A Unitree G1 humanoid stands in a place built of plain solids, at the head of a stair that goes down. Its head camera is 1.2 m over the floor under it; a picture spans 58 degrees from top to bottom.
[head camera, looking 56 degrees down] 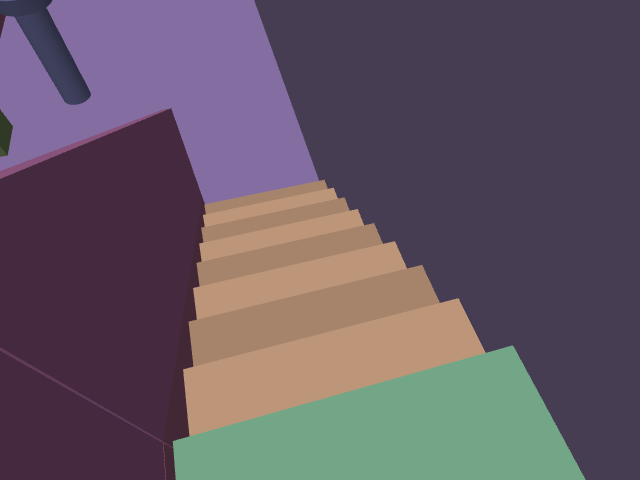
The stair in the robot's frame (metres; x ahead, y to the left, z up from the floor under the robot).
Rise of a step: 0.18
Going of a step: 0.25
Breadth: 0.97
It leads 15 degrees to the left of straight ahead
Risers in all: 9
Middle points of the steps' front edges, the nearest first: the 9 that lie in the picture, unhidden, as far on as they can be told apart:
0.32 -0.09 0.00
0.56 -0.02 -0.18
0.80 0.04 -0.35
1.04 0.11 -0.53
1.27 0.17 -0.71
1.51 0.24 -0.89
1.75 0.30 -1.06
1.99 0.36 -1.24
2.23 0.43 -1.42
